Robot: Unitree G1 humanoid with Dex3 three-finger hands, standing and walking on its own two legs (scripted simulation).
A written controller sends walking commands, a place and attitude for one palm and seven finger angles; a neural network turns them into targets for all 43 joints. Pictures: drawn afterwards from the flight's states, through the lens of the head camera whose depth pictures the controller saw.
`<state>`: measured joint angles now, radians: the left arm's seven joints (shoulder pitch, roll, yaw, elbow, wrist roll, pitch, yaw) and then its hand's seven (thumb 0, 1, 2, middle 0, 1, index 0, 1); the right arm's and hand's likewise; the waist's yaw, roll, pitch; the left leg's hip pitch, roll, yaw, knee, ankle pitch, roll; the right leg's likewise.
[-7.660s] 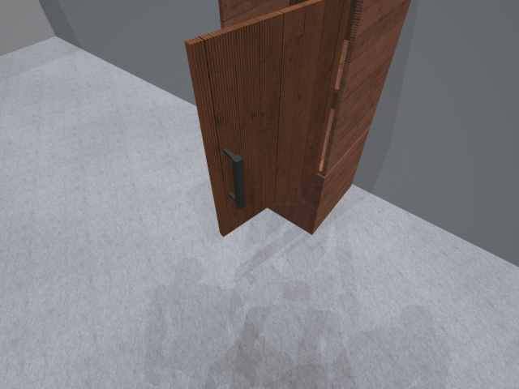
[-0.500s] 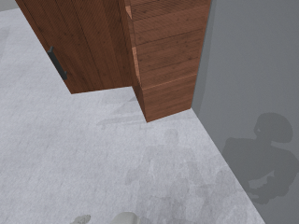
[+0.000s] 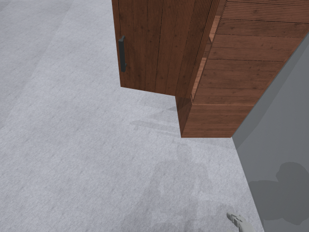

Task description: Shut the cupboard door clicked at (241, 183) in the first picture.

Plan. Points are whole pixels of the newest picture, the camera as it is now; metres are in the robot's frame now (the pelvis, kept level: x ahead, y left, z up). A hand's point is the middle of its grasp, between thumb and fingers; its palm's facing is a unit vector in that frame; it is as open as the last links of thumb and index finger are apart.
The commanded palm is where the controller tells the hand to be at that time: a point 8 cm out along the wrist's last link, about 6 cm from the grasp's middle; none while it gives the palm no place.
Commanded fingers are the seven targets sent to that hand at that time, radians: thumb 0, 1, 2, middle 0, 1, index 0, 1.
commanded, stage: take the last steps up to it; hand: left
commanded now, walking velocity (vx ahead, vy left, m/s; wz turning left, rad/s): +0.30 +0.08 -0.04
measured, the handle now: (123, 54) +0.87 +0.28 -0.08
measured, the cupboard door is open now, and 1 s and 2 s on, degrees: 78 78 78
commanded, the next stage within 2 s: come to a stop and stand still in 0.84 s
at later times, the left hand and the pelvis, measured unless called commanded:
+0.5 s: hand (117, 163) +0.33 +0.17 -0.15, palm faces -0.08 -0.98 -0.20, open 7.4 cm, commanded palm none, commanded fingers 0.00 0.90 0.90 -0.20 -0.30 -0.20 -0.30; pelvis +0.17 +0.01 -0.01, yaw -2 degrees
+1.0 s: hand (103, 186) +0.26 +0.20 -0.17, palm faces +0.10 -0.99 -0.14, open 7.3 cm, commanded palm none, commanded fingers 0.00 0.90 0.90 -0.20 -0.30 -0.20 -0.30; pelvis +0.35 +0.05 +0.00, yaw +0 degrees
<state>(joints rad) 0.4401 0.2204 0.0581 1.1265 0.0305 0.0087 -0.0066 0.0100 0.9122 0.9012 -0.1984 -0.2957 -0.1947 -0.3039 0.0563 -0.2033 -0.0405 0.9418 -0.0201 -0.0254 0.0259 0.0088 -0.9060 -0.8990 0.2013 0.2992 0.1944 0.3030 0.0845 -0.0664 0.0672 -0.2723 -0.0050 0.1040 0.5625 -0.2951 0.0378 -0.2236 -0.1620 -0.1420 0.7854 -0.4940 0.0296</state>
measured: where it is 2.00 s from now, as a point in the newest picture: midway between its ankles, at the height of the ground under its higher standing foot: (154, 212)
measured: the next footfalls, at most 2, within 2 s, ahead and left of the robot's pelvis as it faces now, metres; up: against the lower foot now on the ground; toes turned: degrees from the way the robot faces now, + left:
right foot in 0.48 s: +0.27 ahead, -0.07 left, +0.00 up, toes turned -7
left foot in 0.98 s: +0.46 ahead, +0.15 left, +0.00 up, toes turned +4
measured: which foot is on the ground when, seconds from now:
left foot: down 0.00-0.48, up 0.50-0.96, down 0.98-1.00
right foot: up 0.00-0.46, down 0.48-0.98, up 1.00-1.00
